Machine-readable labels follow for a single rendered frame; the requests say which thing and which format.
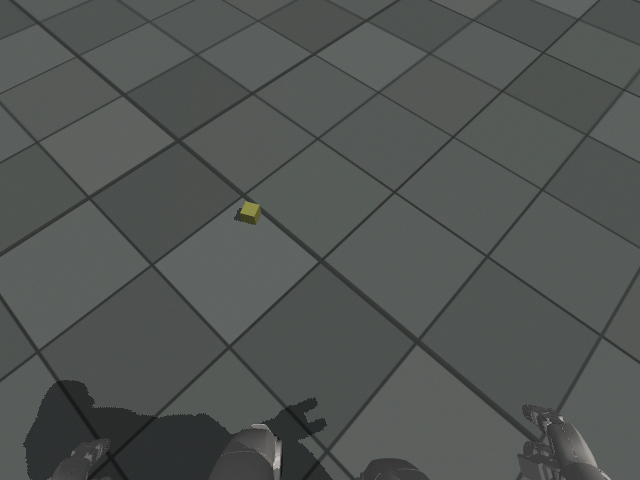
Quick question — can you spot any left robot hand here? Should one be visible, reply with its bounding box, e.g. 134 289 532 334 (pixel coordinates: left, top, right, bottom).
51 438 112 480

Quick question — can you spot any cube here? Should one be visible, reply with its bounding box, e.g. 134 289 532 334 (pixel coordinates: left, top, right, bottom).
240 201 261 225

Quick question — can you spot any right robot arm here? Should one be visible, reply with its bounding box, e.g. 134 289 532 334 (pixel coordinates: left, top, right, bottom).
559 462 611 480

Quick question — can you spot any right robot hand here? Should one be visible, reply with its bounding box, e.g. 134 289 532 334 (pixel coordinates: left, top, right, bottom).
517 404 598 480

